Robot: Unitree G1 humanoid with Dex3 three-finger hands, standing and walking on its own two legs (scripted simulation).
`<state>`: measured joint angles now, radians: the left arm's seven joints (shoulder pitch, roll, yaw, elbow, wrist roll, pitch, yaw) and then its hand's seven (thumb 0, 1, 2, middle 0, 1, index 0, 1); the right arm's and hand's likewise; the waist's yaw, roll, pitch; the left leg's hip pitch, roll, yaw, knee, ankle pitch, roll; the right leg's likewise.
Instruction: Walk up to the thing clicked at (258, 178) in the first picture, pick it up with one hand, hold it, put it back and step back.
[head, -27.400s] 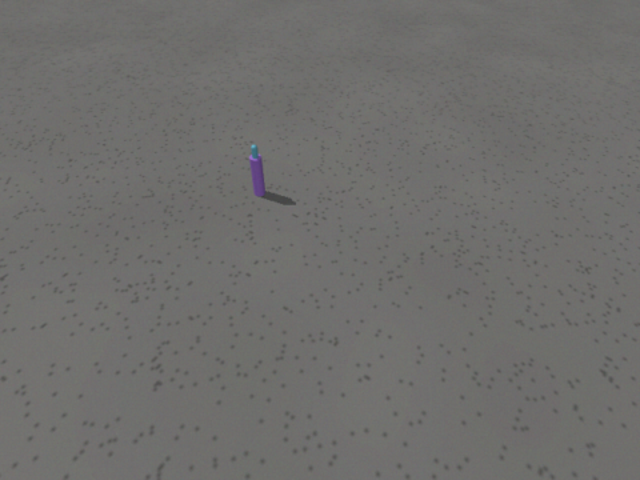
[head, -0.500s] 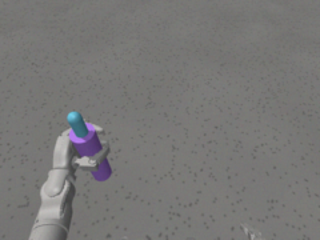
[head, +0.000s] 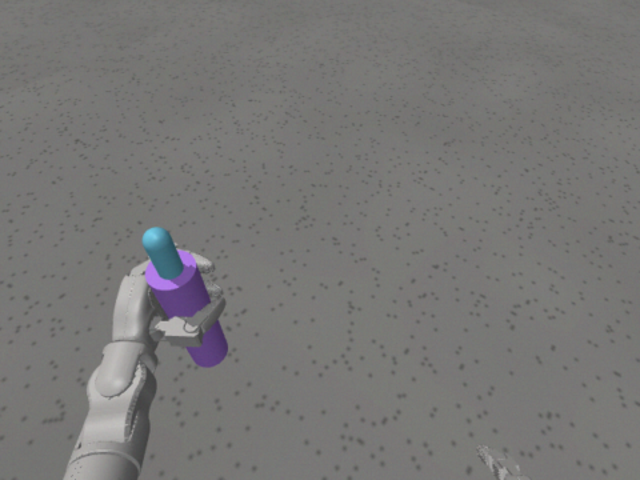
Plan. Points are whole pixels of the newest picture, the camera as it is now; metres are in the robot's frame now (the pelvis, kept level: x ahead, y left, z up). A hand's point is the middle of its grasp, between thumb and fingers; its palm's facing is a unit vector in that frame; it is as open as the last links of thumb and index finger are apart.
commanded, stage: hold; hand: left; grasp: from the side
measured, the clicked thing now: (187, 304) +0.34 +0.17 +0.04
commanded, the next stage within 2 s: crouch in 0.48 s
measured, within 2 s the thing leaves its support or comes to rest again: neither
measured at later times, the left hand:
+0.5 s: hand (191, 307) +0.33 +0.16 +0.05, palm faces +0.01 -1.00 +0.00, open 7.4 cm
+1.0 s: hand (204, 334) +0.34 +0.17 -0.04, palm faces +0.06 -1.00 +0.00, open 7.4 cm
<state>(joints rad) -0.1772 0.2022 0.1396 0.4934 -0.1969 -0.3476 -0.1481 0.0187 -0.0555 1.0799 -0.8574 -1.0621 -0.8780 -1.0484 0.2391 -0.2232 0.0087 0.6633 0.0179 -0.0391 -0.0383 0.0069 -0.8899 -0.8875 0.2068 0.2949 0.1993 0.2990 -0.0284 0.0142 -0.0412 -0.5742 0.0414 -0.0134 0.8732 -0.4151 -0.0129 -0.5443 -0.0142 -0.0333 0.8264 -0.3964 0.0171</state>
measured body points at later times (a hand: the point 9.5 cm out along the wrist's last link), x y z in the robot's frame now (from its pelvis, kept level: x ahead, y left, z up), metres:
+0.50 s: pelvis +0.00 +0.00 +0.00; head +0.04 +0.01 +0.45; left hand +0.32 +0.22 +0.05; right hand +0.13 -0.25 -0.10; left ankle +0.02 +0.12 -0.70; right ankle +0.01 -0.13 -0.70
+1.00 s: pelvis -0.02 -0.01 -0.04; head +0.08 +0.02 +0.40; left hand +0.33 +0.22 -0.04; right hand +0.11 -0.26 -0.15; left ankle +0.02 +0.12 -0.70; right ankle +0.01 -0.13 -0.70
